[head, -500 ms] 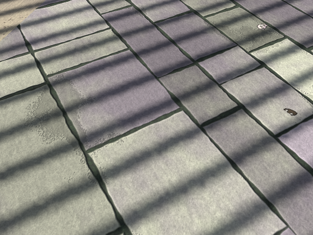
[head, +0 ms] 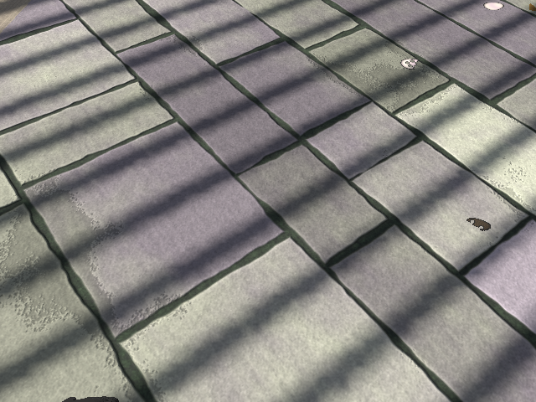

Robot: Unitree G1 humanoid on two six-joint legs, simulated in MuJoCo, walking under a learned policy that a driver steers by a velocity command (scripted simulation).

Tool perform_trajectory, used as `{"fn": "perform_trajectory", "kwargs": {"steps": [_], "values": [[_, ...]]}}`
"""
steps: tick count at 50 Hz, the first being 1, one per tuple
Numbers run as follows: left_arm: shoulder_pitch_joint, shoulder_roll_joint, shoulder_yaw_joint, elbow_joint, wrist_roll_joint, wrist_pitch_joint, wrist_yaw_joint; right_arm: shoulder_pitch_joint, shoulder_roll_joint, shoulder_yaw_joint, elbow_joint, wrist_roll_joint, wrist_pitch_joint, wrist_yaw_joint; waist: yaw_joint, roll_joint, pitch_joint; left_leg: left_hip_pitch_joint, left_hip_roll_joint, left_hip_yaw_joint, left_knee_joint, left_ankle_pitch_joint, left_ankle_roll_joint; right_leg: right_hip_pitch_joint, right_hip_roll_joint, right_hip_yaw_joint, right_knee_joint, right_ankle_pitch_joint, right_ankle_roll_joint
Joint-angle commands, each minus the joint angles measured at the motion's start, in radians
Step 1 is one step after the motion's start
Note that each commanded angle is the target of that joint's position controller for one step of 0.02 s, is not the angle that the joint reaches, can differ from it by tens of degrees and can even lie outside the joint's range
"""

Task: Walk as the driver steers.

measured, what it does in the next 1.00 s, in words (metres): walks ahead, turning left: right foot, then left foot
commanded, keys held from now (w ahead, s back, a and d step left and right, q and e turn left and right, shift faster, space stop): w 0.14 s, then w+q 0.64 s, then w+e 0.22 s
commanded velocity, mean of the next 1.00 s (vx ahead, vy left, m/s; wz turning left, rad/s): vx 0.50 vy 0.00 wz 0.28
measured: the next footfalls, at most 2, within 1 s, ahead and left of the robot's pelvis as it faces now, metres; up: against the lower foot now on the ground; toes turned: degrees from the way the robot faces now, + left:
right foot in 0.18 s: +0.30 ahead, -0.13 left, +0.00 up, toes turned -1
left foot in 0.72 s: +0.55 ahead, +0.15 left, +0.00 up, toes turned +19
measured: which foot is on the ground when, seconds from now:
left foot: down 0.00-0.20, up 0.22-0.70, down 0.72-1.00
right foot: up 0.00-0.16, down 0.18-0.70, up 0.72-1.00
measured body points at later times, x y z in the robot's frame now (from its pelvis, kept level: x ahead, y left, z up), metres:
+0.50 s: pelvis +0.29 -0.04 +0.00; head +0.31 -0.03 +0.45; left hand +0.30 +0.24 -0.13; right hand +0.47 -0.29 -0.11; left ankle +0.42 +0.16 -0.67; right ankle +0.26 -0.13 -0.75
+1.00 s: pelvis +0.56 +0.08 +0.00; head +0.58 +0.10 +0.45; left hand +0.62 +0.39 -0.11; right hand +0.73 -0.15 -0.11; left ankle +0.51 +0.14 -0.75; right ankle +0.75 -0.05 -0.67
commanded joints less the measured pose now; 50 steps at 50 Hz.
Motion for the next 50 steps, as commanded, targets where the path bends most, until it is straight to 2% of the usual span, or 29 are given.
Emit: {"fn": "perform_trajectory", "kwargs": {"steps": [1, 5, 7, 8, 9, 10, 11, 12, 13, 14, 15, 17, 20, 24, 29, 31, 33, 34, 35, 36, 37, 38, 39, 40, 41, 42, 44, 46, 50], "values": [[-0.171, 0.035, -0.002, -0.109, -0.006, -0.025, -0.022, 0.046, -0.168, -0.039, -0.029, 0.005, 0.000, -0.009, -0.016, 0.095, 0.090, 0.008, 0.280, -0.130, -0.057, 0.284, 0.115, -0.031, 0.028, -0.027, -0.103, 0.034, -0.008], [-0.220, 0.051, -0.002, -0.138, -0.011, -0.038, -0.048, 0.067, -0.184, -0.047, -0.011, 0.007, 0.021, -0.016, 0.001, 0.118, 0.090, 0.124, 0.324, -0.133, 0.032, 0.464, 0.105, -0.004, 0.061, -0.043, -0.175, -0.088, -0.055], [-0.124, 0.096, 0.018, -0.116, -0.006, -0.038, -0.045, 0.049, -0.210, -0.055, -0.016, 0.005, 0.027, -0.020, 0.065, 0.162, 0.005, 0.147, 0.313, -0.118, 0.165, 0.808, 0.085, 0.175, 0.119, -0.084, -0.181, -0.163, -0.092], [0.019, 0.137, 0.040, -0.077, -0.005, -0.038, -0.035, 0.034, -0.206, -0.051, -0.020, 0.003, 0.034, -0.021, 0.146, 0.162, -0.088, 0.100, 0.277, -0.097, 0.333, 0.925, 0.064, 0.392, 0.140, -0.098, -0.212, -0.130, -0.126], [0.217, 0.188, 0.058, -0.032, 0.007, -0.036, -0.021, 0.012, -0.186, -0.039, -0.043, -0.006, 0.031, -0.021, 0.232, 0.146, -0.226, -0.117, 0.243, -0.092, 0.577, 0.749, 0.037, 0.742, 0.023, 0.017, -0.153, -0.085, -0.185], [0.335, 0.282, 0.081, -0.009, 0.028, -0.031, -0.013, 0.128, -0.050, 0.000, -0.070, -0.009, 0.012, -0.010, 0.193, -0.101, -0.404, -0.569, 0.066, -0.053, 1.002, 0.116, -0.039, 1.189, -0.278, 0.485, -0.162, -0.216, -0.342], [0.351, 0.187, 0.058, 0.002, 0.018, -0.025, -0.009, 0.122, -0.104, -0.011, -0.044, 0.013, -0.010, -0.006, 0.217, -0.130, -0.480, -0.682, 0.030, -0.203, 1.142, -0.320, -0.035, 1.193, -0.339, 0.701, -0.300, -0.317, -0.356], [0.275, 0.143, 0.041, 0.002, 0.009, -0.020, -0.002, 0.002, -0.189, -0.040, -0.083, 0.045, -0.017, -0.005, 0.211, -0.087, -0.270, -0.757, 0.090, -0.195, 1.171, -0.265, -0.030, 1.026, -0.295, 0.523, -0.340, -0.345, -0.291], [0.199, 0.115, 0.032, 0.000, 0.005, -0.020, 0.000, -0.065, -0.187, -0.041, -0.104, 0.048, -0.018, -0.009, 0.175, -0.031, -0.152, -0.741, 0.143, -0.159, 1.122, -0.171, -0.031, 0.852, -0.252, 0.377, -0.380, -0.303, -0.253], [0.144, 0.083, 0.023, 0.006, 0.010, -0.025, -0.004, -0.095, -0.166, -0.043, -0.108, 0.033, -0.011, -0.014, 0.140, 0.004, -0.071, -0.708, 0.172, -0.146, 1.061, -0.114, -0.037, 0.710, -0.207, 0.285, -0.429, -0.261, -0.230], [0.107, 0.063, 0.019, 0.009, 0.019, -0.035, -0.007, -0.069, -0.150, -0.050, -0.099, 0.026, 0.006, -0.017, 0.098, -0.028, -0.038, -0.644, 0.202, -0.153, 1.020, -0.067, -0.040, 0.614, -0.169, 0.200, -0.471, -0.235, -0.208], [0.077, 0.063, 0.025, 0.028, 0.024, -0.050, -0.012, -0.017, -0.096, -0.044, -0.083, 0.027, 0.037, -0.017, 0.060, -0.040, -0.012, -0.575, 0.216, -0.147, 1.001, -0.035, -0.053, 0.502, -0.149, 0.108, -0.531, -0.189, -0.210], [0.075, 0.094, 0.036, 0.060, 0.028, -0.062, -0.006, -0.072, -0.092, -0.050, -0.115, 0.019, 0.055, -0.024, 0.051, -0.021, 0.038, -0.648, 0.225, -0.164, 0.923, 0.069, -0.071, 0.471, -0.142, -0.010, -0.565, -0.092, -0.208], [0.100, 0.126, 0.042, 0.083, 0.026, -0.052, 0.013, -0.193, -0.076, -0.042, -0.155, 0.015, 0.036, 0.000, 0.089, 0.003, 0.055, -0.655, 0.210, -0.114, 0.658, 0.295, -0.068, 0.526, -0.106, -0.139, -0.563, -0.029, -0.178], [0.198, 0.176, 0.057, 0.120, 0.005, -0.018, 0.025, -0.365, -0.061, -0.029, -0.238, 0.014, 0.032, 0.037, 0.160, 0.031, 0.098, -0.727, 0.192, -0.042, 0.479, 0.270, -0.036, 0.721, -0.175, -0.180, -0.517, 0.009, -0.167], [0.206, 0.192, 0.063, 0.126, -0.005, 0.002, 0.027, -0.387, -0.074, -0.033, -0.270, 0.014, 0.034, 0.049, 0.151, 0.018, 0.095, -0.730, 0.172, -0.012, 0.451, 0.182, -0.011, 0.794, -0.198, -0.196, -0.460, 0.117, -0.150], [0.181, 0.221, 0.071, 0.117, -0.011, 0.017, 0.033, -0.339, -0.108, -0.050, -0.281, 0.014, 0.041, 0.054, 0.104, -0.021, 0.036, -0.613, 0.108, 0.048, 0.446, 0.074, 0.027, 0.823, -0.197, -0.226, -0.329, 0.435, -0.124], [0.169, 0.231, 0.074, 0.112, -0.014, 0.025, 0.036, -0.252, -0.140, -0.069, -0.267, 0.015, 0.045, 0.052, 0.050, -0.033, -0.022, -0.492, 0.063, 0.075, 0.441, 0.035, 0.052, 0.814, -0.185, -0.241, -0.192, 0.571, -0.112], [0.151, 0.224, 0.069, 0.107, -0.017, 0.031, 0.039, -0.095, -0.189, -0.100, -0.230, 0.018, 0.047, 0.043, -0.039, -0.015, -0.103, -0.265, 0.015, 0.083, 0.376, 0.087, 0.088, 0.734, -0.146, -0.269, 0.020, 0.572, -0.080], [0.172, 0.178, 0.050, 0.088, 0.005, 0.023, 0.040, 0.059, -0.281, -0.136, -0.196, 0.020, 0.058, 0.021, -0.094, 0.103, -0.200, 0.046, 0.124, -0.121, 0.353, 0.103, 0.148, 0.483, -0.098, -0.273, 0.334, 0.261, -0.033], [0.268, 0.030, 0.004, 0.034, 0.033, -0.008, 0.021, 0.010, -0.376, -0.143, -0.209, 0.023, 0.047, 0.019, 0.044, 0.342, -0.289, 0.361, 0.361, -0.700, 0.242, -0.065, 0.341, 0.031, 0.122, -0.148, 0.665, -0.666, 0.024], [0.152, 0.123, 0.016, 0.024, -0.006, -0.049, 0.006, 0.043, -0.281, -0.117, -0.238, 0.014, 0.033, 0.025, -0.041, 0.209, -0.379, 0.408, 0.405, -0.860, 0.108, -0.150, 0.351, -0.083, 0.119, 0.060, 0.750, -0.685, 0.004], [0.062, 0.163, 0.027, -0.006, -0.039, -0.068, -0.001, 0.005, -0.230, -0.101, -0.231, 0.005, 0.020, 0.028, -0.046, 0.159, -0.232, 0.314, 0.380, -0.713, 0.094, -0.067, 0.298, -0.155, 0.074, 0.061, 0.724, -0.588, -0.020], [0.076, 0.146, 0.020, 0.009, -0.030, -0.073, 0.003, -0.063, -0.190, -0.089, -0.233, 0.007, 0.016, 0.026, 0.007, 0.066, -0.157, 0.165, 0.348, -0.565, 0.103, 0.053, 0.256, -0.109, 0.017, 0.050, 0.635, -0.495, -0.031], [0.090, 0.148, 0.025, 0.031, -0.009, -0.067, 0.009, -0.136, -0.146, -0.074, -0.246, 0.002, 0.016, 0.023, 0.046, 0.048, -0.101, 0.027, 0.315, -0.447, 0.096, 0.189, 0.226, -0.036, -0.023, 0.038, 0.554, -0.443, -0.024], [0.120, 0.151, 0.030, 0.046, -0.006, -0.052, 0.007, -0.171, -0.120, -0.062, -0.258, -0.012, 0.013, 0.019, 0.076, 0.075, -0.089, -0.059, 0.293, -0.384, 0.075, 0.277, 0.214, 0.038, -0.050, 0.043, 0.521, -0.408, -0.019], [0.159, 0.125, 0.028, 0.066, -0.003, -0.022, 0.006, -0.175, -0.130, -0.062, -0.247, -0.012, 0.002, 0.017, 0.097, 0.082, -0.074, -0.139, 0.276, -0.300, 0.030, 0.377, 0.211, 0.089, -0.058, 0.024, 0.476, -0.368, 0.001], [0.128, 0.104, 0.020, 0.059, 0.001, -0.003, 0.010, -0.154, -0.157, -0.068, -0.225, -0.012, -0.011, 0.011, 0.092, 0.081, -0.034, -0.165, 0.269, -0.219, -0.010, 0.430, 0.202, 0.049, -0.063, 0.017, 0.406, -0.285, 0.021], [0.034, 0.086, 0.012, 0.036, -0.004, -0.004, 0.004, -0.139, -0.156, -0.064, -0.193, -0.018, -0.016, -0.002, 0.054, 0.094, 0.014, -0.148, 0.219, -0.072, -0.050, 0.381, 0.136, 0.024, -0.039, 0.007, 0.155, -0.025, 0.022]]}}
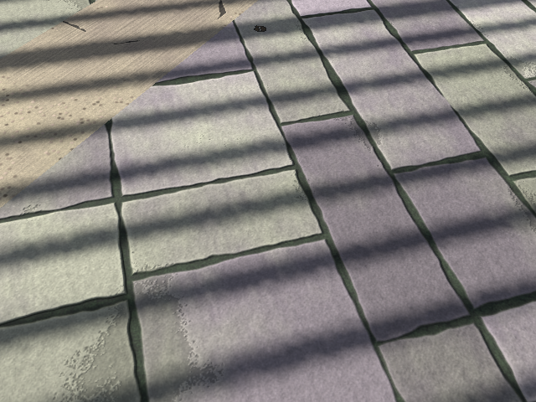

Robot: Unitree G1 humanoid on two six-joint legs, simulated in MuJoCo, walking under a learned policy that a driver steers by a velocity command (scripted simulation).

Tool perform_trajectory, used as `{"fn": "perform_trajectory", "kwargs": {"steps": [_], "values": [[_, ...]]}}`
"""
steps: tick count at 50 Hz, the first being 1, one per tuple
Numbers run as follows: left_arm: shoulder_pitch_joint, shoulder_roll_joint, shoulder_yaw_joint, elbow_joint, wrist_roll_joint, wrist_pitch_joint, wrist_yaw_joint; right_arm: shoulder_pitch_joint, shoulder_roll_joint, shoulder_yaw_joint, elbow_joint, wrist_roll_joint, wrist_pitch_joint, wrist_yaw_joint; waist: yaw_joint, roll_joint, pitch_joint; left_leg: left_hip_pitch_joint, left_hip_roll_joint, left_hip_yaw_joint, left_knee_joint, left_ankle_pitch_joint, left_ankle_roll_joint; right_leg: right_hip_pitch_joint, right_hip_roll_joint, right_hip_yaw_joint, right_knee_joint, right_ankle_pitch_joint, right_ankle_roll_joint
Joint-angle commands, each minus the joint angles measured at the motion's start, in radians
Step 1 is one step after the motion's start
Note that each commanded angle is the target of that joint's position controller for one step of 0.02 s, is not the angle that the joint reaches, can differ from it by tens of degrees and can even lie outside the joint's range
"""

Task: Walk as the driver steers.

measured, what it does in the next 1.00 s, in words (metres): walks ahead, turning right: right foot, then left foot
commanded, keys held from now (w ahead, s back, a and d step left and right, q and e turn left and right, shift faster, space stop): w+e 1.00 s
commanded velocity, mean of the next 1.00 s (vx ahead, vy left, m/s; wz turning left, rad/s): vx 0.50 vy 0.00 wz -0.49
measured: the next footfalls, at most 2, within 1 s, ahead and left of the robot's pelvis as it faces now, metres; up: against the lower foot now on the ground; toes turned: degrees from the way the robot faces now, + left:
right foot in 0.26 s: +0.33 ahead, -0.15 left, +0.00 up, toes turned -9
left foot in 0.72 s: +0.64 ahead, -0.02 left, +0.00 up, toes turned -28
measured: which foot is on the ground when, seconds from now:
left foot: down 0.00-0.28, up 0.30-0.70, down 0.72-1.00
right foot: up 0.00-0.24, down 0.26-0.72, up 0.74-1.00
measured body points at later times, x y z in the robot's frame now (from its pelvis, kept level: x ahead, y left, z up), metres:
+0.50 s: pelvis +0.30 -0.08 +0.00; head +0.33 -0.09 +0.44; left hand +0.45 +0.17 -0.11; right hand +0.41 -0.37 -0.09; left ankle +0.42 +0.09 -0.68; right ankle +0.29 -0.15 -0.75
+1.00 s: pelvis +0.57 -0.11 +0.00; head +0.60 -0.12 +0.45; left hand +0.87 +0.02 -0.10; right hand +0.46 -0.38 -0.11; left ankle +0.61 +0.00 -0.75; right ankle +0.56 -0.29 -0.67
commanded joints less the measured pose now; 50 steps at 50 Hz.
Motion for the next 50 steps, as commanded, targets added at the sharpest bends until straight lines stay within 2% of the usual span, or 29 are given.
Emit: {"fn": "perform_trajectory", "kwargs": {"steps": [1, 5, 8, 11, 12, 13, 14, 15, 16, 17, 18, 19, 20, 22, 24, 27, 29, 31, 33, 35, 36, 37, 38, 39, 40, 41, 44, 48, 50], "values": [[-0.044, 0.044, 0.005, -0.054, -0.005, -0.010, -0.008, -0.020, -0.158, -0.039, -0.045, -0.004, -0.022, -0.012, -0.012, 0.094, -0.005, -0.029, 0.238, -0.032, -0.131, 0.299, 0.101, 0.055, 0.019, -0.014, -0.176, 0.208, -0.003], [-0.133, 0.033, -0.003, -0.093, -0.012, -0.015, -0.028, 0.022, -0.171, -0.045, -0.001, 0.001, -0.020, -0.015, -0.055, 0.088, 0.039, 0.087, 0.289, 0.011, -0.137, 0.287, 0.085, 0.031, 0.058, -0.024, -0.323, 0.253, -0.030], [-0.161, 0.035, -0.003, -0.124, -0.009, -0.020, -0.052, 0.034, -0.176, -0.050, 0.020, 0.009, 0.002, -0.023, -0.053, 0.089, 0.044, 0.228, 0.335, 0.030, -0.062, 0.437, 0.072, -0.026, 0.082, -0.045, -0.366, 0.135, -0.065], [-0.064, 0.082, 0.020, -0.126, -0.005, -0.012, -0.061, -0.003, -0.215, -0.061, 0.008, 0.011, 0.028, -0.044, 0.018, 0.148, -0.051, 0.281, 0.336, 0.070, 0.147, 0.926, 0.034, 0.129, 0.167, -0.127, -0.353, -0.037, -0.121], [0.052, 0.121, 0.041, -0.105, -0.005, -0.007, -0.057, -0.018, -0.221, -0.060, 0.002, 0.010, 0.037, -0.052, 0.083, 0.146, -0.117, 0.246, 0.315, 0.095, 0.313, 1.012, 0.012, 0.284, 0.206, -0.145, -0.370, -0.043, -0.148], [0.209, 0.177, 0.068, -0.077, -0.005, -0.003, -0.044, -0.030, -0.214, -0.053, -0.009, 0.010, 0.038, -0.059, 0.168, 0.102, -0.201, 0.080, 0.280, 0.115, 0.557, 0.875, -0.026, 0.557, 0.180, -0.063, -0.412, 0.022, -0.195], [0.310, 0.282, 0.096, -0.070, -0.004, 0.002, -0.029, 0.077, -0.109, -0.019, -0.047, -0.017, 0.014, -0.046, 0.125, -0.128, -0.340, -0.337, 0.135, 0.103, 0.951, 0.201, -0.095, 0.973, -0.079, 0.374, -0.387, 0.002, -0.363], [0.321, 0.242, 0.080, -0.077, -0.013, -0.005, -0.031, 0.066, -0.086, 0.002, -0.055, -0.011, -0.025, -0.024, 0.127, -0.164, -0.461, -0.595, -0.008, -0.088, 1.147, -0.408, -0.111, 1.158, -0.195, 0.808, -0.567, -0.160, -0.473], [0.298, 0.180, 0.065, -0.078, -0.007, -0.004, -0.026, -0.041, -0.158, -0.016, -0.077, 0.036, -0.054, -0.006, 0.167, -0.082, -0.352, -0.704, 0.069, -0.164, 1.172, -0.341, -0.082, 1.105, -0.160, 0.685, -0.611, -0.234, -0.404], [0.234, 0.150, 0.056, -0.092, -0.007, -0.003, -0.022, -0.106, -0.165, -0.012, -0.102, 0.046, -0.069, -0.001, 0.145, -0.010, -0.225, -0.715, 0.116, -0.144, 1.097, -0.252, -0.066, 0.950, -0.126, 0.555, -0.627, -0.203, -0.361], [0.166, 0.128, 0.046, -0.109, -0.007, -0.001, -0.021, -0.125, -0.161, -0.014, -0.103, 0.022, -0.073, -0.007, 0.097, 0.063, -0.133, -0.669, 0.152, -0.129, 0.997, -0.203, -0.070, 0.779, -0.090, 0.464, -0.645, -0.107, -0.337], [0.121, 0.104, 0.038, -0.126, 0.000, -0.001, -0.018, -0.119, -0.171, -0.024, -0.104, 0.002, -0.065, -0.013, 0.059, 0.055, -0.091, -0.593, 0.179, -0.125, 0.924, -0.171, -0.082, 0.656, -0.057, 0.401, -0.669, -0.005, -0.328], [0.096, 0.097, 0.034, -0.140, 0.007, 0.002, -0.015, -0.098, -0.166, -0.026, -0.106, -0.004, -0.053, -0.014, 0.030, 0.026, -0.076, -0.538, 0.188, -0.121, 0.891, -0.158, -0.095, 0.578, -0.031, 0.367, -0.691, 0.050, -0.328], [0.083, 0.115, 0.040, -0.148, 0.004, 0.001, -0.006, -0.065, -0.141, -0.022, -0.105, -0.009, -0.032, -0.019, 0.007, 0.003, -0.065, -0.500, 0.193, -0.093, 0.802, -0.136, -0.129, 0.483, -0.005, 0.297, -0.708, 0.155, -0.332], [0.099, 0.145, 0.049, -0.144, 0.001, 0.002, 0.006, -0.115, -0.116, -0.011, -0.124, -0.012, -0.022, -0.025, 0.018, -0.001, -0.046, -0.482, 0.179, -0.068, 0.667, -0.037, -0.159, 0.415, 0.029, 0.232, -0.713, 0.198, -0.317], [0.141, 0.154, 0.054, -0.130, -0.012, 0.014, 0.019, -0.229, -0.085, 0.003, -0.147, -0.007, -0.027, -0.021, 0.072, -0.027, -0.046, -0.405, 0.131, -0.059, 0.420, 0.187, -0.173, 0.383, 0.087, 0.185, -0.683, 0.106, -0.259], [0.183, 0.155, 0.055, -0.118, -0.014, 0.024, 0.022, -0.285, -0.094, 0.000, -0.161, 0.007, -0.034, -0.014, 0.102, -0.040, -0.055, -0.372, 0.101, -0.063, 0.328, 0.249, -0.177, 0.413, 0.075, 0.224, -0.658, 0.041, -0.245], [0.207, 0.149, 0.054, -0.111, -0.019, 0.032, 0.024, -0.306, -0.118, -0.009, -0.171, 0.015, -0.042, -0.006, 0.105, -0.049, -0.058, -0.364, 0.093, -0.091, 0.264, 0.223, -0.164, 0.477, 0.050, 0.291, -0.605, -0.016, -0.233], [0.203, 0.146, 0.055, -0.114, -0.014, 0.036, 0.026, -0.285, -0.145, -0.023, -0.170, 0.019, -0.052, 0.001, 0.083, -0.069, -0.060, -0.334, 0.093, -0.109, 0.230, 0.150, -0.136, 0.531, 0.022, 0.363, -0.544, -0.042, -0.214], [0.177, 0.118, 0.048, -0.127, -0.008, 0.038, 0.024, -0.166, -0.170, -0.043, -0.141, 0.015, -0.061, -0.003, 0.011, -0.081, -0.093, -0.167, 0.098, -0.089, 0.174, 0.121, -0.086, 0.517, 0.054, 0.368, -0.436, -0.013, -0.176], [0.172, 0.063, 0.028, -0.142, 0.000, 0.032, 0.019, -0.046, -0.211, -0.058, -0.131, -0.003, -0.067, -0.010, -0.047, -0.026, -0.197, 0.045, 0.211, -0.183, 0.192, 0.089, -0.028, 0.441, 0.106, 0.309, -0.231, -0.046, -0.140], [0.263, 0.000, 0.009, -0.169, -0.009, 0.023, 0.021, 0.074, -0.294, -0.078, -0.115, -0.025, -0.059, -0.016, -0.039, 0.206, -0.332, 0.386, 0.431, -0.544, 0.145, -0.064, 0.104, 0.146, 0.247, 0.157, 0.102, -0.311, -0.069], [0.303, 0.051, 0.008, -0.181, -0.024, 0.016, 0.020, 0.115, -0.276, -0.078, -0.091, -0.003, -0.048, -0.008, -0.029, 0.394, -0.353, 0.441, 0.542, -0.866, 0.060, -0.303, 0.176, -0.063, 0.213, 0.126, 0.311, -0.518, -0.047], [0.252, 0.131, 0.029, -0.166, -0.028, 0.020, 0.019, 0.064, -0.191, -0.056, -0.108, 0.006, -0.043, -0.011, -0.050, 0.252, -0.226, 0.343, 0.501, -0.757, 0.035, -0.389, 0.141, -0.117, 0.158, 0.145, 0.396, -0.432, -0.036], [0.167, 0.144, 0.034, -0.179, -0.017, 0.027, 0.018, 0.026, -0.159, -0.046, -0.112, 0.003, -0.033, -0.015, -0.056, 0.163, -0.133, 0.226, 0.452, -0.585, 0.036, -0.302, 0.101, -0.109, 0.125, 0.106, 0.403, -0.353, -0.030], [0.124, 0.130, 0.036, -0.194, -0.007, 0.028, 0.016, -0.013, -0.145, -0.039, -0.106, -0.004, -0.028, -0.015, -0.037, 0.123, -0.072, 0.118, 0.407, -0.474, 0.014, -0.180, 0.085, -0.084, 0.099, 0.095, 0.361, -0.294, -0.029], [0.128, 0.080, 0.035, -0.201, -0.017, 0.044, 0.004, -0.052, -0.114, -0.030, -0.086, -0.003, -0.035, -0.016, 0.007, 0.172, -0.027, -0.015, 0.342, -0.272, -0.055, 0.010, 0.075, 0.000, 0.051, 0.069, 0.272, -0.228, -0.025], [0.064, 0.045, 0.024, -0.227, -0.006, 0.055, 0.001, -0.039, -0.161, -0.048, -0.045, -0.001, -0.040, -0.017, 0.006, 0.127, -0.013, 0.005, 0.364, -0.142, -0.100, 0.162, 0.105, -0.047, 0.033, 0.059, 0.131, -0.127, 0.000], [0.029, 0.038, 0.021, -0.230, -0.008, 0.052, -0.009, -0.042, -0.175, -0.052, -0.031, 0.000, -0.034, -0.020, -0.003, 0.117, -0.013, 0.029, 0.354, -0.067, -0.102, 0.208, 0.091, -0.038, 0.032, 0.043, 0.024, -0.027, 0.000]]}}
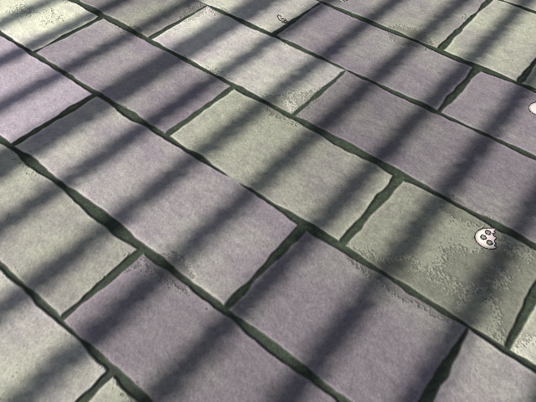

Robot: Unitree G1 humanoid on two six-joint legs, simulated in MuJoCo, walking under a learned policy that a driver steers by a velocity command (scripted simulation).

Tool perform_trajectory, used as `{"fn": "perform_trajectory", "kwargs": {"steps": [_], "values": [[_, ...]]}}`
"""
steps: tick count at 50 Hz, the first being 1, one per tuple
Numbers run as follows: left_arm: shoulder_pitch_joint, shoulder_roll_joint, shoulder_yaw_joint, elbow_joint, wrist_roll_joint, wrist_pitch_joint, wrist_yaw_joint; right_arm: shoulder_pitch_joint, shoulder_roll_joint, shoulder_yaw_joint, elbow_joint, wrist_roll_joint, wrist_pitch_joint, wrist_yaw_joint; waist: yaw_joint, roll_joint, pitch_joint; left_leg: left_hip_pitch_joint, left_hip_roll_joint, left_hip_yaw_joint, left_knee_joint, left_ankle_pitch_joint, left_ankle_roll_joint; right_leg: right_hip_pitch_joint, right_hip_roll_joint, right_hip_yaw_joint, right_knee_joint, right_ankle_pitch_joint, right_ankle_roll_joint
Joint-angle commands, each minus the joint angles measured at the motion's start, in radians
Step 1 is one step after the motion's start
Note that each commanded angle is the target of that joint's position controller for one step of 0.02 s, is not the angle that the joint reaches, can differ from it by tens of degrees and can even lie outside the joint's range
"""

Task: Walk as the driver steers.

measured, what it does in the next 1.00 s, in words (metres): walks ahead: right foot, then left foot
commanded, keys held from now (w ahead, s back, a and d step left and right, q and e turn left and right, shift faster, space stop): w+e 0.36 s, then w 0.16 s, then w+q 0.48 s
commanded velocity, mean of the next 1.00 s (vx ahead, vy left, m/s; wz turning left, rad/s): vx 0.50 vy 0.00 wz -0.18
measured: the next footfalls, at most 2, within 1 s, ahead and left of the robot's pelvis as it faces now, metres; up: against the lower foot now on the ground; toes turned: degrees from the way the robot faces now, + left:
right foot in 0.24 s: +0.28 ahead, -0.16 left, +0.00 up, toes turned -11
left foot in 0.76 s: +0.63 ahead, -0.03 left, +0.00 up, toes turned -13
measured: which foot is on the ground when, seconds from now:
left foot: down 0.00-0.24, up 0.26-0.74, down 0.76-1.00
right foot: up 0.00-0.22, down 0.24-0.78, up 0.80-1.00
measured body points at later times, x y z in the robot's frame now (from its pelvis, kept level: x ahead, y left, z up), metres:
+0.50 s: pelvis +0.27 -0.08 +0.00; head +0.30 -0.11 +0.45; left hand +0.42 +0.16 -0.10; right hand +0.38 -0.39 -0.09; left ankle +0.43 +0.07 -0.67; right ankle +0.25 -0.15 -0.74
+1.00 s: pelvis +0.57 -0.09 +0.00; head +0.60 -0.08 +0.45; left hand +0.77 +0.15 -0.09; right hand +0.61 -0.37 -0.11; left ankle +0.59 -0.02 -0.74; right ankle +0.62 -0.27 -0.68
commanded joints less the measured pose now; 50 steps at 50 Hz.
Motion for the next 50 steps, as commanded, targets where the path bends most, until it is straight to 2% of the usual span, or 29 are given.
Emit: {"fn": "perform_trajectory", "kwargs": {"steps": [1, 4, 7, 9, 10, 11, 12, 13, 14, 15, 16, 17, 18, 21, 26, 29, 33, 36, 37, 38, 39, 40, 41, 42, 43, 44, 45, 47, 50], "values": [[-0.053, 0.017, -0.002, -0.073, 0.000, -0.015, -0.014, -0.073, -0.164, -0.040, -0.058, 0.003, -0.012, -0.007, 0.015, 0.124, 0.006, 0.052, 0.263, -0.115, -0.156, 0.260, 0.152, -0.043, -0.029, 0.005, -0.143, 0.149, 0.002], [-0.149, 0.002, -0.009, -0.097, -0.001, -0.023, -0.033, -0.041, -0.187, -0.045, -0.032, 0.013, -0.001, -0.011, -0.020, 0.117, 0.033, 0.079, 0.262, -0.038, -0.153, 0.266, 0.129, 0.003, -0.012, -0.048, -0.291, 0.224, -0.016], [-0.200, 0.014, -0.005, -0.125, -0.005, -0.022, -0.048, -0.017, -0.213, -0.054, -0.008, 0.029, 0.014, -0.009, -0.023, 0.123, 0.056, 0.154, 0.292, 0.001, -0.122, 0.342, 0.109, 0.023, 0.004, -0.085, -0.373, 0.158, -0.052], [-0.172, 0.043, 0.010, -0.132, 0.001, -0.018, -0.052, -0.024, -0.241, -0.063, -0.005, 0.039, 0.025, -0.013, 0.013, 0.146, 0.024, 0.196, 0.297, 0.043, -0.015, 0.641, 0.089, 0.113, 0.056, -0.135, -0.402, 0.054, -0.093], [-0.106, 0.070, 0.026, -0.120, 0.004, -0.014, -0.050, -0.028, -0.256, -0.068, -0.005, 0.044, 0.033, -0.016, 0.057, 0.159, -0.023, 0.201, 0.290, 0.065, 0.098, 0.810, 0.078, 0.213, 0.096, -0.164, -0.413, 0.012, -0.118], [0.044, 0.111, 0.053, -0.081, 0.002, -0.010, -0.044, -0.042, -0.253, -0.066, -0.008, 0.048, 0.040, -0.020, 0.145, 0.142, -0.099, 0.147, 0.261, 0.099, 0.289, 0.875, 0.053, 0.418, 0.142, -0.182, -0.478, 0.063, -0.154], [0.226, 0.179, 0.087, -0.034, -0.001, -0.002, -0.026, -0.029, -0.217, -0.050, -0.020, 0.032, 0.036, -0.025, 0.224, 0.081, -0.190, -0.069, 0.224, 0.104, 0.566, 0.675, 0.012, 0.729, 0.107, -0.075, -0.491, 0.095, -0.200], [0.213, 0.301, 0.101, -0.034, -0.012, -0.006, -0.012, 0.049, -0.064, -0.002, -0.079, -0.020, 0.017, -0.014, 0.108, -0.215, -0.247, -0.528, 0.044, 0.062, 0.934, -0.290, -0.052, 1.049, -0.165, 0.460, -0.546, 0.012, -0.360], [0.250, 0.255, 0.082, -0.072, -0.004, -0.025, -0.018, -0.014, -0.121, 0.000, -0.101, 0.012, -0.022, -0.001, 0.168, -0.149, -0.432, -0.657, -0.014, -0.187, 1.093, -0.396, -0.050, 1.129, -0.267, 0.808, -0.715, -0.179, -0.455], [0.224, 0.187, 0.062, -0.053, 0.004, -0.039, -0.022, -0.119, -0.183, -0.017, -0.128, 0.052, -0.042, 0.007, 0.190, -0.071, -0.294, -0.745, 0.039, -0.210, 1.084, -0.289, -0.033, 1.054, -0.233, 0.664, -0.741, -0.135, -0.394], [0.173, 0.157, 0.052, -0.051, 0.000, -0.047, -0.021, -0.140, -0.172, -0.009, -0.133, 0.046, -0.052, 0.005, 0.153, -0.022, -0.193, -0.720, 0.080, -0.200, 0.997, -0.199, -0.019, 0.908, -0.189, 0.533, -0.740, -0.053, -0.357], [0.099, 0.128, 0.041, -0.061, 0.002, -0.047, -0.019, -0.143, -0.171, -0.012, -0.119, 0.017, -0.054, -0.003, 0.106, 0.030, -0.132, -0.649, 0.112, -0.199, 0.912, -0.147, -0.024, 0.761, -0.147, 0.439, -0.743, 0.054, -0.326], [0.051, 0.104, 0.031, -0.075, 0.013, -0.048, -0.016, -0.128, -0.182, -0.020, -0.114, 0.002, -0.045, -0.004, 0.068, 0.017, -0.105, -0.573, 0.130, -0.205, 0.856, -0.114, -0.030, 0.655, -0.118, 0.378, -0.761, 0.159, -0.317], [0.034, 0.091, 0.024, -0.059, 0.017, -0.056, -0.004, -0.094, -0.145, -0.013, -0.095, -0.004, -0.011, 0.003, 0.034, 0.012, -0.081, -0.494, 0.138, -0.171, 0.752, -0.062, -0.065, 0.517, -0.098, 0.274, -0.804, 0.324, -0.322], [0.101, 0.115, 0.024, 0.001, 0.011, -0.057, 0.016, -0.257, -0.082, 0.015, -0.125, -0.001, -0.005, 0.012, 0.098, -0.005, -0.020, -0.446, 0.103, -0.140, 0.407, 0.272, -0.083, 0.446, -0.027, 0.127, -0.828, 0.271, -0.254], [0.149, 0.129, 0.023, 0.035, 0.009, -0.062, 0.012, -0.329, -0.086, 0.018, -0.137, 0.021, -0.009, 0.027, 0.140, -0.017, 0.010, -0.432, 0.087, -0.132, 0.292, 0.373, -0.061, 0.496, -0.065, 0.128, -0.839, 0.163, -0.241], [0.199, 0.138, 0.026, 0.084, 0.012, -0.055, 0.011, -0.385, -0.104, 0.015, -0.171, 0.027, -0.013, 0.048, 0.156, -0.012, 0.046, -0.547, 0.079, -0.138, 0.229, 0.245, 0.005, 0.696, -0.148, 0.138, -0.785, 0.248, -0.223], [0.169, 0.155, 0.032, 0.092, 0.014, -0.043, 0.018, -0.300, -0.127, 0.004, -0.163, 0.026, -0.010, 0.058, 0.100, -0.031, -0.008, -0.425, 0.024, -0.097, 0.210, 0.118, 0.060, 0.760, -0.147, 0.080, -0.672, 0.575, -0.182], [0.148, 0.155, 0.030, 0.086, 0.016, -0.037, 0.022, -0.192, -0.153, -0.014, -0.134, 0.022, -0.009, 0.055, 0.039, -0.020, -0.082, -0.266, -0.019, -0.060, 0.188, 0.139, 0.086, 0.744, -0.110, 0.031, -0.538, 0.754, -0.158], [0.142, 0.137, 0.020, 0.071, 0.025, -0.034, 0.030, -0.051, -0.199, -0.035, -0.104, 0.019, -0.006, 0.049, -0.025, 0.011, -0.182, -0.032, 0.013, -0.122, 0.204, 0.202, 0.125, 0.639, -0.067, -0.019, -0.335, 0.746, -0.122], [0.235, 0.071, -0.002, 0.035, 0.035, -0.050, 0.028, 0.055, -0.298, -0.059, -0.102, 0.007, -0.004, 0.044, -0.008, 0.200, -0.326, 0.352, 0.242, -0.541, 0.191, 0.142, 0.280, 0.268, 0.061, -0.077, 0.046, 0.380, -0.039], [0.232, 0.050, -0.015, 0.045, 0.040, -0.072, 0.020, 0.098, -0.249, -0.050, -0.083, 0.033, 0.003, 0.048, -0.023, 0.326, -0.383, 0.498, 0.339, -0.888, 0.025, -0.007, 0.359, 0.037, 0.172, 0.005, 0.247, -0.309, -0.005], [0.158, 0.117, -0.003, 0.022, 0.010, -0.094, 0.004, 0.068, -0.199, -0.032, -0.092, 0.038, 0.009, 0.043, -0.041, 0.235, -0.283, 0.449, 0.327, -0.837, -0.009, -0.148, 0.313, -0.078, 0.108, 0.080, 0.312, -0.292, -0.020], [0.071, 0.118, -0.006, -0.002, -0.006, -0.107, -0.003, 0.015, -0.184, -0.029, -0.109, 0.027, 0.015, 0.037, -0.037, 0.146, -0.174, 0.318, 0.291, -0.719, -0.023, -0.129, 0.282, -0.095, 0.067, 0.060, 0.280, -0.221, -0.031], [0.024, 0.109, -0.007, -0.016, 0.010, -0.115, -0.002, -0.030, -0.175, -0.026, -0.117, 0.017, 0.019, 0.035, -0.008, 0.072, -0.082, 0.175, 0.255, -0.633, -0.044, -0.037, 0.266, -0.083, 0.035, 0.043, 0.190, -0.169, -0.033], [0.023, 0.113, 0.000, -0.016, 0.030, -0.113, 0.004, -0.060, -0.152, -0.017, -0.128, 0.010, 0.017, 0.031, 0.024, 0.064, -0.059, 0.088, 0.223, -0.573, -0.063, 0.060, 0.253, -0.025, 0.005, 0.043, 0.110, -0.125, -0.029], [0.038, 0.104, 0.001, -0.019, 0.037, -0.107, 0.006, -0.077, -0.151, -0.015, -0.138, 0.007, 0.019, 0.028, 0.048, 0.093, -0.052, 0.033, 0.199, -0.550, -0.081, 0.131, 0.255, 0.021, 0.001, 0.038, 0.068, -0.107, -0.017], [0.062, 0.084, -0.002, -0.012, 0.042, -0.092, 0.011, -0.082, -0.155, -0.018, -0.139, 0.014, 0.019, 0.021, 0.068, 0.119, -0.052, -0.032, 0.177, -0.495, -0.098, 0.226, 0.267, 0.053, 0.000, 0.020, -0.005, -0.095, 0.012], [-0.026, 0.053, -0.015, -0.033, 0.043, -0.083, 0.018, -0.052, -0.188, -0.030, -0.122, 0.023, 0.021, 0.003, 0.047, 0.113, -0.026, -0.101, 0.138, -0.417, -0.106, 0.279, 0.247, 0.066, 0.018, 0.002, -0.193, 0.059, 0.050]]}}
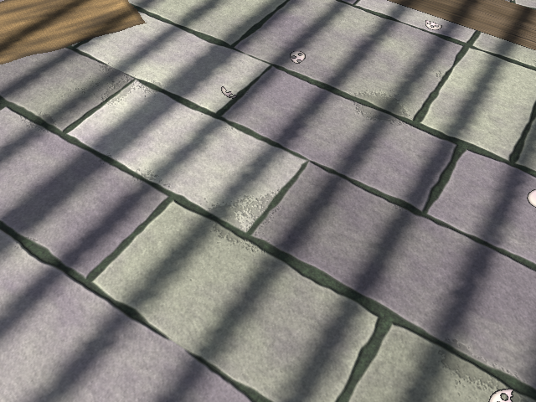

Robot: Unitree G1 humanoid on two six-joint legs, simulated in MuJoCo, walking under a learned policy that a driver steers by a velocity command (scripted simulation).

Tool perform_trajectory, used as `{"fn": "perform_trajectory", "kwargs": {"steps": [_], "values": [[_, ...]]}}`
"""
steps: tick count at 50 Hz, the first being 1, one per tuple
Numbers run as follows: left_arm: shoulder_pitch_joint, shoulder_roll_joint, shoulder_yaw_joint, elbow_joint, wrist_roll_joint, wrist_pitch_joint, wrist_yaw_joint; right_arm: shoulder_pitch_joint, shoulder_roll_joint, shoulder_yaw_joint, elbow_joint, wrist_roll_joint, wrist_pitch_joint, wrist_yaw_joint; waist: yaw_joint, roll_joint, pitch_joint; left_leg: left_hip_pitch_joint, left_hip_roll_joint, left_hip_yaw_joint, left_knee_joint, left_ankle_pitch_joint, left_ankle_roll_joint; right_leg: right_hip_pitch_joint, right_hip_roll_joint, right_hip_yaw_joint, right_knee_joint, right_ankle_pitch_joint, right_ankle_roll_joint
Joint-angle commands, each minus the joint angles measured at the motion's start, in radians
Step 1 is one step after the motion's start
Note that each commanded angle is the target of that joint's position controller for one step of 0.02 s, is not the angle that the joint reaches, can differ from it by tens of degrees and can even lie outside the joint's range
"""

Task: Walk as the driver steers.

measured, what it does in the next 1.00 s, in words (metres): walks ahead: right foot, then left foot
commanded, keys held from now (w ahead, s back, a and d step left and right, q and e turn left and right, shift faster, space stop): w+q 0.52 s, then w+e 0.48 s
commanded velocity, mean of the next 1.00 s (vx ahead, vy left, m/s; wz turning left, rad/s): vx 0.50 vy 0.00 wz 0.24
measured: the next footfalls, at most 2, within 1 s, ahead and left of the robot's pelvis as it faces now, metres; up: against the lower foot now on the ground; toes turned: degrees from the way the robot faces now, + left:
right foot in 0.24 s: +0.32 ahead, -0.13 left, +0.00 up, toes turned +14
left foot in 0.74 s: +0.51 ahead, +0.22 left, +0.00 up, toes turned +21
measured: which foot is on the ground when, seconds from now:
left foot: down 0.00-0.24, up 0.26-0.72, down 0.74-1.00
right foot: up 0.00-0.22, down 0.24-0.76, up 0.78-1.00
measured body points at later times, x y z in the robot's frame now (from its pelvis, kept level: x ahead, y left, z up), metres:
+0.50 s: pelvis +0.27 -0.03 +0.00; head +0.30 -0.03 +0.45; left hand +0.26 +0.26 -0.11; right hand +0.50 -0.26 -0.10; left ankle +0.29 +0.13 -0.67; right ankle +0.28 -0.14 -0.75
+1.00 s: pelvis +0.51 +0.11 +0.00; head +0.53 +0.12 +0.45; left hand +0.56 +0.41 -0.12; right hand +0.64 -0.15 -0.11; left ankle +0.47 +0.20 -0.75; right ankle +0.62 -0.04 -0.66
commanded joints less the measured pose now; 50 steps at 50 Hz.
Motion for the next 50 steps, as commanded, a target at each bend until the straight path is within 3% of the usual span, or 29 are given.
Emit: {"fn": "perform_trajectory", "kwargs": {"steps": [1, 4, 8, 10, 11, 12, 13, 14, 15, 16, 17, 18, 20, 22, 26, 29, 33, 35, 36, 37, 38, 39, 40, 41, 42, 43, 45, 47, 50], "values": [[-0.048, 0.057, 0.014, -0.068, 0.002, -0.006, 0.006, -0.033, -0.181, -0.052, -0.069, 0.010, -0.012, -0.022, 0.015, 0.088, -0.035, -0.024, 0.218, -0.208, -0.142, 0.208, 0.156, 0.017, 0.018, -0.015, -0.182, 0.178, 0.034], [-0.152, 0.043, 0.008, -0.085, -0.010, -0.017, -0.004, 0.019, -0.184, -0.055, -0.047, 0.017, 0.001, -0.033, -0.026, 0.103, -0.035, -0.044, 0.195, -0.207, -0.118, 0.149, 0.121, 0.105, 0.063, -0.020, -0.352, 0.327, 0.039], [-0.210, 0.078, 0.021, -0.100, -0.024, -0.033, -0.019, 0.064, -0.176, -0.056, -0.030, 0.023, 0.018, -0.039, -0.032, 0.119, -0.036, 0.062, 0.231, -0.316, -0.034, 0.086, 0.100, 0.141, 0.085, 0.017, -0.466, 0.279, 0.016], [-0.168, 0.101, 0.035, -0.090, -0.028, -0.041, -0.020, 0.047, -0.176, -0.060, -0.035, 0.019, 0.025, -0.041, 0.001, 0.150, -0.041, 0.093, 0.244, -0.363, 0.025, 0.113, 0.083, 0.207, 0.083, 0.016, -0.497, 0.202, -0.015], [-0.094, 0.118, 0.046, -0.071, -0.026, -0.045, -0.015, 0.030, -0.160, -0.055, -0.041, 0.018, 0.027, -0.040, 0.044, 0.151, -0.069, 0.079, 0.217, -0.354, 0.085, 0.150, 0.062, 0.318, 0.079, 0.000, -0.543, 0.208, -0.042], [0.018, 0.152, 0.061, -0.055, -0.013, -0.050, -0.007, 0.020, -0.118, -0.040, -0.055, 0.011, 0.024, -0.035, 0.101, 0.124, -0.167, 0.018, 0.171, -0.306, 0.249, 0.152, 0.031, 0.523, -0.001, 0.054, -0.526, 0.197, -0.092], [0.174, 0.210, 0.075, -0.041, -0.007, -0.044, 0.002, 0.048, -0.055, -0.018, -0.075, -0.012, 0.020, -0.035, 0.142, -0.026, -0.315, -0.129, 0.083, -0.191, 0.536, -0.124, -0.010, 0.790, -0.187, 0.252, -0.509, 0.157, -0.153], [0.217, 0.260, 0.089, 0.001, -0.008, -0.028, -0.008, 0.182, -0.041, -0.009, -0.105, 0.026, 0.010, -0.033, 0.070, -0.358, -0.367, -0.473, 0.012, -0.098, 0.801, -0.466, -0.055, 0.990, -0.371, 0.707, -0.602, -0.091, -0.306], [0.171, 0.152, 0.068, -0.025, -0.023, -0.024, -0.010, 0.147, -0.148, -0.030, -0.070, 0.035, 0.012, -0.037, 0.099, -0.189, -0.254, -0.564, 0.098, -0.119, 0.903, -0.397, -0.071, 0.902, -0.344, 0.682, -0.643, -0.263, -0.276], [0.133, 0.103, 0.054, -0.028, -0.023, -0.019, -0.005, 0.036, -0.186, -0.043, -0.083, 0.026, 0.018, -0.035, 0.122, -0.097, -0.136, -0.576, 0.125, -0.090, 0.916, -0.298, -0.079, 0.784, -0.293, 0.503, -0.653, -0.207, -0.232], [0.092, 0.091, 0.045, -0.029, -0.014, -0.015, -0.006, -0.008, -0.169, -0.043, -0.091, 0.016, 0.022, -0.034, 0.104, -0.034, -0.079, -0.541, 0.156, -0.068, 0.898, -0.230, -0.088, 0.674, -0.248, 0.386, -0.675, -0.071, -0.213], [0.066, 0.073, 0.040, -0.019, -0.011, -0.012, -0.006, -0.038, -0.155, -0.046, -0.104, 0.009, 0.022, -0.030, 0.089, -0.038, -0.035, -0.529, 0.180, -0.064, 0.857, -0.187, -0.093, 0.603, -0.214, 0.306, -0.698, 0.023, -0.211], [0.052, 0.062, 0.037, -0.004, -0.007, -0.017, -0.004, -0.030, -0.114, -0.042, -0.113, 0.021, 0.030, -0.019, 0.061, -0.087, -0.020, -0.474, 0.211, -0.040, 0.819, -0.151, -0.097, 0.524, -0.176, 0.185, -0.745, 0.113, -0.205], [0.055, 0.080, 0.044, 0.017, -0.014, -0.024, -0.004, -0.055, -0.085, -0.035, -0.130, 0.019, 0.037, -0.015, 0.057, -0.076, -0.008, -0.493, 0.224, -0.024, 0.775, -0.121, -0.108, 0.503, -0.181, 0.112, -0.778, 0.187, -0.225], [0.055, 0.123, 0.057, 0.049, -0.012, -0.020, -0.002, -0.124, -0.070, -0.025, -0.154, 0.015, 0.033, -0.002, 0.067, -0.041, -0.003, -0.511, 0.233, -0.007, 0.594, 0.046, -0.120, 0.531, -0.179, -0.026, -0.796, 0.322, -0.227], [0.113, 0.136, 0.053, 0.093, -0.028, -0.012, -0.008, -0.233, -0.030, -0.004, -0.178, 0.008, 0.013, 0.011, 0.104, -0.016, 0.021, -0.417, 0.199, 0.039, 0.384, 0.147, -0.097, 0.508, -0.151, -0.083, -0.803, 0.341, -0.220], [0.180, 0.181, 0.060, 0.144, -0.057, 0.012, -0.014, -0.331, -0.059, -0.008, -0.215, 0.010, -0.006, 0.027, 0.108, -0.035, 0.050, -0.374, 0.170, 0.078, 0.228, 0.082, -0.066, 0.602, -0.198, -0.036, -0.762, 0.405, -0.216], [0.177, 0.204, 0.063, 0.159, -0.059, 0.024, -0.010, -0.264, -0.102, -0.027, -0.202, 0.007, -0.013, 0.027, 0.047, -0.061, 0.003, -0.236, 0.132, 0.095, 0.161, 0.038, -0.040, 0.632, -0.200, -0.032, -0.660, 0.581, -0.189], [0.166, 0.198, 0.058, 0.163, -0.060, 0.027, -0.007, -0.138, -0.138, -0.049, -0.164, 0.003, -0.014, 0.020, -0.029, -0.054, -0.075, -0.038, 0.104, 0.118, 0.116, 0.079, -0.015, 0.594, -0.162, -0.066, -0.518, 0.691, -0.162], [0.171, 0.159, 0.041, 0.157, -0.047, 0.022, -0.006, 0.015, -0.195, -0.075, -0.125, -0.006, -0.009, 0.006, -0.099, -0.043, -0.190, 0.239, 0.165, 0.067, 0.158, 0.124, 0.016, 0.448, -0.111, -0.094, -0.312, 0.589, -0.122], [0.240, 0.043, 0.004, 0.117, -0.025, 0.008, -0.011, 0.134, -0.300, -0.096, -0.116, -0.036, -0.001, -0.011, -0.098, 0.172, -0.372, 0.639, 0.459, -0.327, 0.157, 0.045, 0.142, 0.070, 0.021, -0.140, 0.085, 0.134, -0.045], [0.259, 0.056, 0.003, 0.137, -0.038, -0.005, -0.012, 0.150, -0.254, -0.081, -0.115, -0.030, 0.002, -0.012, -0.100, 0.253, -0.494, 0.644, 0.554, -0.607, 0.017, -0.023, 0.202, -0.032, 0.081, 0.013, 0.277, -0.334, -0.035], [0.198, 0.142, 0.033, 0.123, -0.068, -0.006, -0.015, 0.093, -0.192, -0.059, -0.108, -0.022, 0.001, -0.008, -0.095, 0.186, -0.331, 0.521, 0.517, -0.473, -0.010, -0.089, 0.162, -0.121, 0.029, 0.047, 0.346, -0.296, -0.041], [0.140, 0.133, 0.032, 0.105, -0.071, -0.003, -0.014, 0.036, -0.156, -0.048, -0.101, -0.010, -0.002, -0.006, -0.065, 0.170, -0.200, 0.386, 0.473, -0.333, -0.037, -0.092, 0.131, -0.148, -0.016, 0.010, 0.325, -0.221, -0.046], [0.114, 0.119, 0.033, 0.103, -0.057, 0.004, -0.009, -0.028, -0.120, -0.039, -0.092, -0.009, -0.009, -0.002, -0.030, 0.140, -0.122, 0.258, 0.429, -0.241, -0.083, -0.074, 0.112, -0.121, -0.046, -0.002, 0.274, -0.147, -0.044], [0.131, 0.111, 0.040, 0.111, -0.049, 0.020, -0.003, -0.075, -0.090, -0.032, -0.089, -0.012, -0.021, 0.001, 0.008, 0.163, -0.082, 0.160, 0.397, -0.163, -0.126, -0.026, 0.096, -0.060, -0.073, 0.006, 0.235, -0.088, -0.042], [0.176, 0.061, 0.034, 0.130, -0.051, 0.049, -0.001, -0.120, -0.076, -0.036, -0.073, -0.020, -0.042, 0.003, 0.049, 0.151, -0.055, 0.058, 0.385, -0.072, -0.195, 0.046, 0.101, 0.018, -0.080, 0.007, 0.223, -0.021, -0.029], [0.147, 0.046, 0.035, 0.117, -0.048, 0.064, 0.003, -0.130, -0.085, -0.043, -0.051, -0.025, -0.056, -0.002, 0.062, 0.120, -0.018, 0.041, 0.386, 0.009, -0.230, 0.122, 0.104, -0.017, -0.082, 0.023, 0.182, 0.043, -0.018], [0.075, 0.035, 0.033, 0.090, -0.041, 0.064, -0.006, -0.107, -0.103, -0.052, -0.018, -0.028, -0.057, -0.017, 0.050, 0.093, 0.011, 0.082, 0.372, 0.116, -0.240, 0.180, 0.092, -0.066, -0.076, 0.029, 0.024, 0.191, -0.015]]}}
Keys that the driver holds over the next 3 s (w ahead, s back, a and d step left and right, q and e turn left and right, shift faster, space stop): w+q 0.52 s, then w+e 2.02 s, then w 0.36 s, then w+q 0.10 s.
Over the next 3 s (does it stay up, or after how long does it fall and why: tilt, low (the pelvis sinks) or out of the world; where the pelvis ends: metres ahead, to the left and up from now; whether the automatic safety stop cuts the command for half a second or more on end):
stays up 1.54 -0.23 0.00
